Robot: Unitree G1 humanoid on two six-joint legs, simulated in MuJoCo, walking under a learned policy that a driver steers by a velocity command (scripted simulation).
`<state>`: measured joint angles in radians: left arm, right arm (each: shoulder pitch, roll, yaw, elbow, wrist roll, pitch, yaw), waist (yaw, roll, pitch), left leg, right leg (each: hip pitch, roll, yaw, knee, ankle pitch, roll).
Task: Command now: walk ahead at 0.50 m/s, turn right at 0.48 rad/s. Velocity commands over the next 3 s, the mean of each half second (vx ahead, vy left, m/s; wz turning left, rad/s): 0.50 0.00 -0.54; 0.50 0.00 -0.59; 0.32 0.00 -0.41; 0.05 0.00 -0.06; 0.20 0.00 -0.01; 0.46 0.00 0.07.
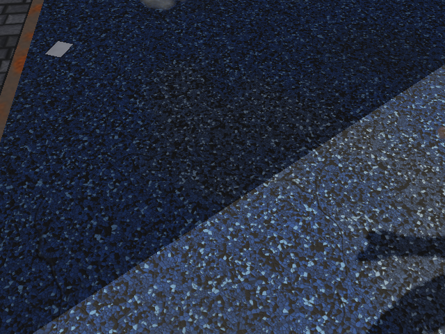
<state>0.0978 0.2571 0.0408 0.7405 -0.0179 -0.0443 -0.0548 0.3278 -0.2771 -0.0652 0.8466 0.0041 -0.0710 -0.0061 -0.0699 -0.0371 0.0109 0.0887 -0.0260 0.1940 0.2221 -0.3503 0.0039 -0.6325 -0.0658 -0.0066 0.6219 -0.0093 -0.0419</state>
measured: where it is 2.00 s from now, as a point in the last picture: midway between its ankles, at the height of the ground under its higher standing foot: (320, 234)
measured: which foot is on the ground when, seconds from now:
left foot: down 0.00-0.08, up 0.10-0.52, down 0.54-1.00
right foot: up 0.00-0.04, down 0.06-0.56, up 0.58-1.00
